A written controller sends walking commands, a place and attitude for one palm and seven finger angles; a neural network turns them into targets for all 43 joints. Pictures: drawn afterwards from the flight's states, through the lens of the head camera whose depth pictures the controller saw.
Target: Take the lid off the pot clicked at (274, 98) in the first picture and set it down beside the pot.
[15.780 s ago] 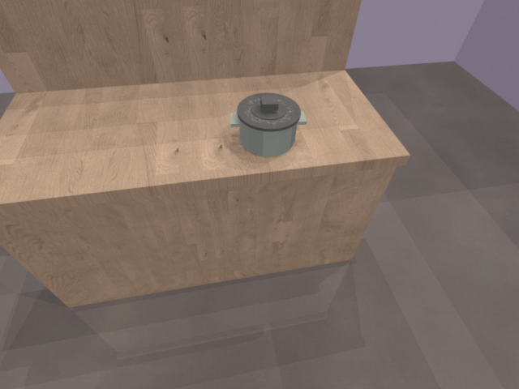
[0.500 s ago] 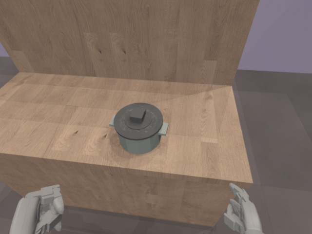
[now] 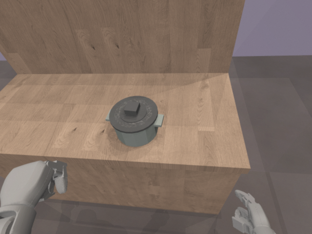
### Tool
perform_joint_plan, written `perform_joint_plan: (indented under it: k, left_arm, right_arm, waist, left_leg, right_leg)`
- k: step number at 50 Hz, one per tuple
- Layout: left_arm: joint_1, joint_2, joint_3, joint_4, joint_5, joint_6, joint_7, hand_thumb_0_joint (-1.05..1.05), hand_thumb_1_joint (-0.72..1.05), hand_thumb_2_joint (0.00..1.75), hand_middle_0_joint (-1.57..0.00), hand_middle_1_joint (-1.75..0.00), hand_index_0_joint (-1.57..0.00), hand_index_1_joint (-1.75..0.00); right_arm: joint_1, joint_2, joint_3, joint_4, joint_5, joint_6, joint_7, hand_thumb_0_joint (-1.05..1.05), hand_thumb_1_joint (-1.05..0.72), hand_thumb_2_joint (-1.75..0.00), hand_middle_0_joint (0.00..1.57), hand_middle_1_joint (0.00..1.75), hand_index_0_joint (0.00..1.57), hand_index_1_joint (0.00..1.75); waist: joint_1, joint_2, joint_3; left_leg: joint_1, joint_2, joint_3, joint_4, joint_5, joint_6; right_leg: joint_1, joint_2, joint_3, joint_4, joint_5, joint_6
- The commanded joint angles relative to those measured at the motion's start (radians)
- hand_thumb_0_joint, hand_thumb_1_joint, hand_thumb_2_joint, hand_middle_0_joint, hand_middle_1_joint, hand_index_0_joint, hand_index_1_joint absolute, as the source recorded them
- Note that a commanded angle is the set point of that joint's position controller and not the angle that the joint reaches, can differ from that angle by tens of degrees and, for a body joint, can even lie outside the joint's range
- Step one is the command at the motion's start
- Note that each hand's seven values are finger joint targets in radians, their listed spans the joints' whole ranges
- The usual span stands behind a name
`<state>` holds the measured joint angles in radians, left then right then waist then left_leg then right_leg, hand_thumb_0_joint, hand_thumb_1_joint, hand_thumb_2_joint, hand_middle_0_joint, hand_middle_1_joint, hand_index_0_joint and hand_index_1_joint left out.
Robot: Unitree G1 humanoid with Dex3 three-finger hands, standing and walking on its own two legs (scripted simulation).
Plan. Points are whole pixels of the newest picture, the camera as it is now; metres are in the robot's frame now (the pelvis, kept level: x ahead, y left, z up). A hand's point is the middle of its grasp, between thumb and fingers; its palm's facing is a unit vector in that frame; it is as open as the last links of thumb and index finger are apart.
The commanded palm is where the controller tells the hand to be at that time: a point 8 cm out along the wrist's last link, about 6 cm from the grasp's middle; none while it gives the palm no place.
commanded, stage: reach forward and open the fingers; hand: left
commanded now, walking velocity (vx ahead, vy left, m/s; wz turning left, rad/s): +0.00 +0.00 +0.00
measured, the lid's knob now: (132, 108) +0.50 +0.16 +0.01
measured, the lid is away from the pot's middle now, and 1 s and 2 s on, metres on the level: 0.00 0.00 0.00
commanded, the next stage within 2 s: move the open hand above the knob in 0.86 s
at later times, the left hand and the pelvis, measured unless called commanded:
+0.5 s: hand (55, 177) +0.21 +0.27 +0.08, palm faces -0.25 -0.10 -0.96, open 7.1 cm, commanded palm +0.21 +0.27 +0.14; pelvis -0.02 +0.02 +0.01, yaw +2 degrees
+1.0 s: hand (60, 155) +0.26 +0.28 +0.08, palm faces -0.22 -0.11 -0.97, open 10.2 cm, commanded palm +0.26 +0.27 +0.15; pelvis -0.02 +0.03 +0.01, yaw +2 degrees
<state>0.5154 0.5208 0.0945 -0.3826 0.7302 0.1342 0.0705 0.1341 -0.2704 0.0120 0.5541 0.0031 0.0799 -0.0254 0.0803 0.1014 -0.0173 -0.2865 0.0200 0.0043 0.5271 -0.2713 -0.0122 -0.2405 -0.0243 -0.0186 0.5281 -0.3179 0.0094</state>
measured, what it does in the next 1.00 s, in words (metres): stands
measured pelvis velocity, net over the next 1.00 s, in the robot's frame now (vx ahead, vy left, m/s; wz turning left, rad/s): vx -0.02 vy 0.03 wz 0.03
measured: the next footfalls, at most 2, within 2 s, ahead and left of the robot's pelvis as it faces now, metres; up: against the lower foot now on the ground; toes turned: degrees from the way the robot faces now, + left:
none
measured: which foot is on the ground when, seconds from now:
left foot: down 0.00-1.00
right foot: down 0.00-1.00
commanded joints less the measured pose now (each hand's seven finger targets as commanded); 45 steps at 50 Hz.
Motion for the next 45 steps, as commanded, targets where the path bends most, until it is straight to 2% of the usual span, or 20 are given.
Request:
perform_joint_plan:
  k: [1,2,5,7,8,9,11,12,13,14,16,19,22,23,26,32,35,38,41,45]
  left_arm:
    - [-0.21,0.243,0.12,-0.13,0.099,-0.002,-0.036,0.0,0.52,1.04,-1.14,-1.04,-1.14,-1.04]
    - [-0.177,0.209,0.077,-0.077,0.083,-0.007,-0.069,0.0,0.49,1.06,-1.13,-1.0,-1.13,-1.0]
    - [-0.22,0.256,0.085,0.014,0.052,-0.026,-0.166,0.0,0.39,1.11,-1.1,-0.9,-1.1,-0.9]
    - [-0.3,0.268,0.073,-0.027,0.037,-0.054,-0.212,0.0,0.33,1.14,-1.08,-0.83,-1.08,-0.83]
    - [-0.336,0.35,0.133,-0.024,0.047,-0.071,-0.228,0.0,0.3,1.16,-1.06,-0.79,-1.06,-0.79]
    - [-0.359,0.337,0.119,-0.035,0.041,-0.087,-0.241,0.0,0.27,1.17,-1.05,-0.76,-1.05,-0.76]
    - [-0.402,0.431,0.203,-0.027,0.066,-0.122,-0.257,0.0,0.22,1.18,-1.03,-0.68,-1.03,-0.68]
    - [-0.382,0.369,0.163,0.021,0.055,-0.137,-0.262,0.0,0.19,1.19,-1.01,-0.65,-1.01,-0.65]
    - [-0.39,0.405,0.206,0.043,0.057,-0.153,-0.262,0.0,0.16,1.19,-1.0,-0.61,-1.0,-0.61]
    - [-0.365,0.331,0.158,0.096,0.041,-0.157,-0.262,0.0,0.14,1.2,-0.99,-0.58,-0.99,-0.58]
    - [-0.374,0.308,0.154,0.134,0.037,-0.163,-0.265,0.0,0.08,1.2,-0.96,-0.51,-0.96,-0.51]
    - [-0.441,0.231,0.049,0.023,0.021,-0.174,-0.251,0.0,0.0,1.22,-0.92,-0.4,-0.92,-0.4]
    - [-0.552,0.28,0.058,0.006,0.058,-0.177,-0.232,0.0,-0.08,1.23,-0.88,-0.29,-0.88,-0.29]
    - [-0.588,0.354,0.118,0.042,0.084,-0.176,-0.22,0.0,-0.1,1.24,-0.87,-0.26,-0.87,-0.26]
    - [-0.66,0.412,0.174,0.111,0.123,-0.165,-0.193,0.0,-0.19,1.26,-0.83,-0.15,-0.83,-0.15]
    - [-0.599,0.178,-0.043,0.135,0.067,-0.121,-0.219,0.0,-0.25,1.29,-0.81,-0.08,-0.81,-0.08]
    - [-0.696,0.266,-0.003,0.149,0.097,-0.101,-0.23,0.0,-0.25,1.3,-0.81,-0.08,-0.81,-0.08]
    - [-0.836,0.378,0.075,0.187,0.139,-0.117,-0.219,0.0,-0.26,1.31,-0.81,-0.08,-0.81,-0.08]
    - [-0.845,0.377,0.101,0.168,0.121,-0.136,-0.211,0.0,-0.26,1.31,-0.81,-0.08,-0.81,-0.08]
    - [-0.725,0.212,-0.026,0.262,0.078,-0.106,-0.235,0.0,-0.26,1.31,-0.81,-0.08,-0.81,-0.08]
  right_arm:
    - [-0.195,-0.084,-0.026,-0.174,0.021,-0.046,-0.011,0.0,-0.9,-0.9,0.2,0.3,0.2,0.3]
    - [-0.169,-0.082,-0.029,-0.171,0.023,-0.051,-0.015,0.0,-0.9,-0.9,0.2,0.3,0.2,0.3]
    - [-0.153,-0.101,-0.029,-0.149,0.027,-0.044,-0.022,0.0,-0.9,-0.9,0.2,0.3,0.2,0.3]
    - [-0.166,-0.091,-0.028,-0.172,0.032,-0.059,-0.025,0.0,-0.9,-0.9,0.2,0.3,0.2,0.3]
    - [-0.161,-0.098,-0.027,-0.16,0.024,-0.059,-0.032,0.0,-0.9,-0.9,0.2,0.3,0.2,0.3]
    - [-0.167,-0.091,-0.028,-0.168,0.026,-0.06,-0.037,0.0,-0.9,-0.9,0.2,0.3,0.2,0.3]
    - [-0.179,-0.09,-0.016,-0.167,0.018,-0.071,-0.042,0.0,-0.9,-0.9,0.2,0.3,0.2,0.3]
    - [-0.148,-0.076,-0.016,-0.167,0.021,-0.07,-0.044,0.0,-0.9,-0.9,0.2,0.3,0.2,0.3]
    - [-0.136,-0.087,-0.017,-0.153,0.019,-0.058,-0.044,0.0,-0.9,-0.9,0.2,0.3,0.2,0.3]
    - [-0.133,-0.08,-0.023,-0.157,0.025,-0.054,-0.04,0.0,-0.9,-0.9,0.2,0.3,0.2,0.3]
    - [-0.144,-0.093,-0.029,-0.154,0.033,-0.049,-0.026,0.0,-0.9,-0.9,0.2,0.3,0.2,0.3]
    - [-0.143,-0.091,-0.042,-0.18,0.031,-0.05,-0.01,0.0,-0.9,-0.9,0.2,0.3,0.2,0.3]
    - [-0.139,-0.089,-0.035,-0.174,0.026,-0.058,-0.012,0.0,-0.9,-0.9,0.2,0.3,0.2,0.3]
    - [-0.136,-0.1,-0.038,-0.152,0.023,-0.051,-0.015,0.0,-0.9,-0.9,0.2,0.3,0.2,0.3]
    - [-0.149,-0.104,-0.034,-0.134,0.028,-0.045,-0.016,0.0,-0.9,-0.9,0.2,0.3,0.2,0.3]
    - [-0.15,-0.094,-0.042,-0.157,0.036,-0.042,0.019,0.0,-0.9,-0.9,0.2,0.3,0.2,0.3]
    - [-0.151,-0.114,-0.041,-0.148,0.033,-0.028,0.016,0.0,-0.9,-0.9,0.2,0.3,0.2,0.3]
    - [-0.153,-0.106,-0.03,-0.13,0.031,-0.032,-0.002,0.0,-0.9,-0.9,0.2,0.3,0.2,0.3]
    - [-0.156,-0.098,-0.029,-0.139,0.034,-0.039,-0.002,0.0,-0.9,-0.9,0.2,0.3,0.2,0.3]
    - [-0.129,-0.106,-0.04,-0.137,0.037,-0.021,0.019,0.0,-0.9,-0.9,0.2,0.3,0.2,0.3]
  waist:
    - [-0.017,-0.033,-0.194]
    - [-0.024,-0.069,-0.174]
    - [-0.032,-0.154,-0.107]
    - [-0.042,-0.131,-0.12]
    - [-0.03,-0.125,-0.126]
    - [-0.038,-0.102,-0.122]
    - [-0.019,-0.041,-0.142]
    - [-0.026,-0.056,-0.137]
    - [-0.015,-0.057,-0.123]
    - [-0.028,-0.056,-0.08]
    - [-0.024,-0.059,-0.069]
    - [-0.034,-0.022,-0.138]
    - [-0.039,-0.037,-0.17]
    - [-0.03,-0.027,-0.158]
    - [-0.021,-0.003,-0.15]
    - [-0.037,-0.014,-0.181]
    - [-0.042,-0.062,-0.156]
    - [-0.037,-0.026,-0.171]
    - [-0.027,0.02,-0.21]
    - [-0.042,-0.049,-0.173]
  left_leg:
    - [0.127,-0.035,0.006,-0.048,0.221,0.054]
    - [0.115,-0.038,0.008,-0.046,0.23,0.06]
    - [0.098,-0.05,0.013,-0.059,0.234,0.069]
    - [0.114,-0.053,0.013,-0.062,0.243,0.074]
    - [0.125,-0.055,0.009,-0.065,0.256,0.076]
    - [0.132,-0.054,0.007,-0.068,0.264,0.077]
    - [0.161,-0.057,-0.001,-0.07,0.284,0.076]
    - [0.159,-0.056,0.004,-0.072,0.282,0.076]
    - [0.161,-0.055,0.0,-0.078,0.291,0.071]
    - [0.146,-0.052,0.001,-0.083,0.269,0.068]
    - [0.147,-0.051,-0.001,-0.092,0.248,0.062]
    - [0.187,-0.053,-0.004,-0.106,0.264,0.062]
    - [0.195,-0.048,-0.018,-0.128,0.239,0.062]
    - [0.193,-0.044,-0.024,-0.138,0.221,0.06]
    - [0.182,-0.041,-0.034,-0.154,0.203,0.054]
    - [0.207,-0.037,-0.039,-0.168,0.25,0.048]
    - [0.18,-0.035,-0.042,-0.184,0.185,0.049]
    - [0.18,-0.035,-0.048,-0.183,0.176,0.054]
    - [0.208,-0.037,-0.056,-0.171,0.227,0.053]
    - [0.198,-0.037,-0.038,-0.16,0.276,0.048]
  right_leg:
    - [0.022,0.02,-0.006,-0.104,0.221,-0.02]
    - [0.027,0.015,-0.02,-0.101,0.244,-0.012]
    - [0.012,0.012,-0.02,-0.13,0.306,0.008]
    - [0.044,0.007,-0.022,-0.125,0.322,0.008]
    - [0.035,0.007,-0.019,-0.136,0.328,0.01]
    - [0.052,0.007,-0.019,-0.136,0.335,0.008]
    - [0.054,0.011,-0.013,-0.151,0.332,-0.001]
    - [0.065,0.007,-0.027,-0.147,0.32,0.0]
    - [0.051,0.011,-0.031,-0.161,0.314,-0.003]
    - [0.041,0.013,-0.038,-0.167,0.294,-0.003]
    - [0.019,0.022,-0.035,-0.185,0.265,-0.01]
    - [0.048,0.017,-0.042,-0.178,0.264,-0.01]
    - [0.058,0.025,-0.046,-0.183,0.205,-0.015]
    - [0.043,0.027,-0.043,-0.193,0.176,-0.019]
    - [0.06,0.034,-0.04,-0.19,0.141,-0.033]
    - [0.063,0.032,-0.057,-0.178,0.183,-0.029]
    - [0.056,0.035,-0.053,-0.191,0.144,-0.028]
    - [0.064,0.034,-0.048,-0.182,0.112,-0.036]
    - [0.088,0.037,-0.044,-0.177,0.152,-0.043]
    - [0.058,0.035,-0.056,-0.178,0.221,-0.033]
